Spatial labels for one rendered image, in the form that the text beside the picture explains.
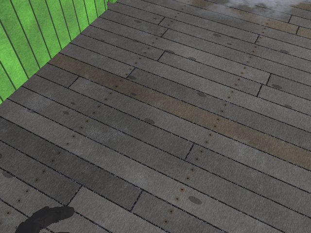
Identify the left robot hand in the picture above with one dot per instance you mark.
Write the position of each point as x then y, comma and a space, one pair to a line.
45, 217

